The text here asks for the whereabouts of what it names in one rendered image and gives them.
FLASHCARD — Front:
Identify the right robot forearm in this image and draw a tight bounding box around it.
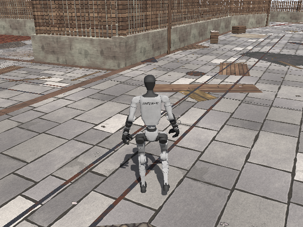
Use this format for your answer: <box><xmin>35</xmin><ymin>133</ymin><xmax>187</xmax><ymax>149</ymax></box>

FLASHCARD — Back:
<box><xmin>169</xmin><ymin>113</ymin><xmax>178</xmax><ymax>131</ymax></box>

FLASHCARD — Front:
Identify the right robot hand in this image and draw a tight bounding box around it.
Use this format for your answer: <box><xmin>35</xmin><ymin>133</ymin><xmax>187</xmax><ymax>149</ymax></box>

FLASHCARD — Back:
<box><xmin>169</xmin><ymin>129</ymin><xmax>179</xmax><ymax>138</ymax></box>

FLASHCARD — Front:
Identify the robot torso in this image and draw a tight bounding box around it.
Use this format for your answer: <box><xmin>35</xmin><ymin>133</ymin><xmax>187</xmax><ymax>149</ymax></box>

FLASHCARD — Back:
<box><xmin>140</xmin><ymin>95</ymin><xmax>162</xmax><ymax>142</ymax></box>

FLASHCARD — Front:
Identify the robot right thigh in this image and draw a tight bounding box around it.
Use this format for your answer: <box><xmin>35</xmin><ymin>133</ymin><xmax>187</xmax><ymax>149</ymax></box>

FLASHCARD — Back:
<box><xmin>158</xmin><ymin>131</ymin><xmax>168</xmax><ymax>161</ymax></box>

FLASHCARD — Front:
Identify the robot right upper arm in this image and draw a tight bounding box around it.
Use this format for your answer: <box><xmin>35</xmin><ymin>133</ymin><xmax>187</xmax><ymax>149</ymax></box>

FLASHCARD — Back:
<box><xmin>160</xmin><ymin>95</ymin><xmax>174</xmax><ymax>121</ymax></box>

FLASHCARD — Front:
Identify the robot left upper arm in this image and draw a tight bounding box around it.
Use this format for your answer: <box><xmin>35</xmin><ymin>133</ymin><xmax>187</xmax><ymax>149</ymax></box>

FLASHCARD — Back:
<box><xmin>128</xmin><ymin>96</ymin><xmax>141</xmax><ymax>122</ymax></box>

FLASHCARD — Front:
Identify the left robot hand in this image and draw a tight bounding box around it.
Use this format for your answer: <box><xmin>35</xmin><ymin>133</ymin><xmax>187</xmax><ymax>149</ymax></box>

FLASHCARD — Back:
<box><xmin>122</xmin><ymin>134</ymin><xmax>133</xmax><ymax>145</ymax></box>

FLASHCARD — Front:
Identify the left robot forearm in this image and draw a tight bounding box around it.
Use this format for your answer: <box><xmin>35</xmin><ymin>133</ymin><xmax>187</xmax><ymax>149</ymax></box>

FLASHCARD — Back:
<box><xmin>123</xmin><ymin>115</ymin><xmax>132</xmax><ymax>135</ymax></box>

